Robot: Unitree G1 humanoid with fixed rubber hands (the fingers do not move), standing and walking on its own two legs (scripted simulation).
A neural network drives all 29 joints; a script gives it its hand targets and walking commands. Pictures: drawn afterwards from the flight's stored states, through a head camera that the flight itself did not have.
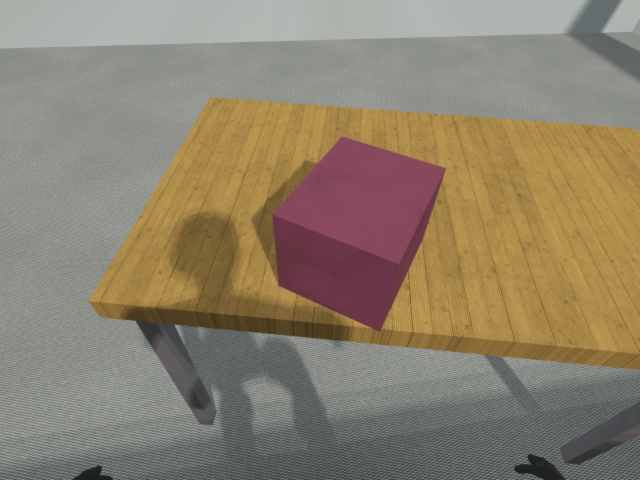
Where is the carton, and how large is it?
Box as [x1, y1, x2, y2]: [272, 137, 445, 331]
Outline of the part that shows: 341,137 272,214 278,283 280,286 379,331 422,239 445,168 348,138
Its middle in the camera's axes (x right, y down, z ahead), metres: +0.06 -0.02 +0.63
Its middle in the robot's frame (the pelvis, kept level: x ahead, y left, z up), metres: +0.50 -0.06 +0.03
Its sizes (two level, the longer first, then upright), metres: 0.224 0.183 0.165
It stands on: a table, 0.69 m high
